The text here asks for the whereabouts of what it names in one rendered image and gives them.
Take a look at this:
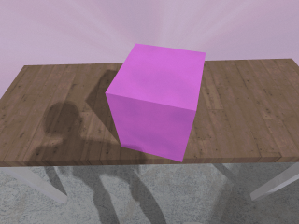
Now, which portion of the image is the table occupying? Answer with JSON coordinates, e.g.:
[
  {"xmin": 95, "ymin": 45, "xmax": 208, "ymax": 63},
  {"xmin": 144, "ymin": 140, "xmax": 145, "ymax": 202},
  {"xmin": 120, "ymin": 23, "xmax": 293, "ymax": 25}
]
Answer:
[{"xmin": 0, "ymin": 58, "xmax": 299, "ymax": 203}]

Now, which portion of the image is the carton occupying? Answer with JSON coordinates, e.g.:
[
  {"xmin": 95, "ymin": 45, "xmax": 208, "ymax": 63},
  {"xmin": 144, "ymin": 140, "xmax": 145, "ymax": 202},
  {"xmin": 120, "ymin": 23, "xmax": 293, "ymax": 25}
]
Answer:
[{"xmin": 105, "ymin": 43, "xmax": 206, "ymax": 162}]

